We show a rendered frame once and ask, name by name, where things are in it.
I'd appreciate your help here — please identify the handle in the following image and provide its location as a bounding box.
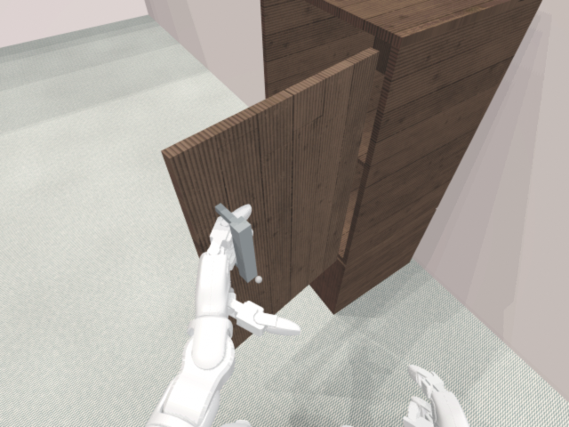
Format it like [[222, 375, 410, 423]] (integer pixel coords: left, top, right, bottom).
[[215, 203, 258, 283]]

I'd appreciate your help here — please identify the robot left forearm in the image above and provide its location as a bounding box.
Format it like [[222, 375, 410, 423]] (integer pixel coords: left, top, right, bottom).
[[146, 316, 236, 427]]

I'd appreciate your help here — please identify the robot right hand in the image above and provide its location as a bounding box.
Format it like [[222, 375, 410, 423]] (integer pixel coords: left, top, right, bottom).
[[403, 365, 469, 427]]

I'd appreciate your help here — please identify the cupboard door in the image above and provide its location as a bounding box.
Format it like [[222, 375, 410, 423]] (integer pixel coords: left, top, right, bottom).
[[161, 47, 380, 349]]

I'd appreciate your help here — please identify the robot left hand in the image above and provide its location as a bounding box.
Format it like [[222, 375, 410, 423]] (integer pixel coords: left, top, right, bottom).
[[195, 204, 301, 337]]

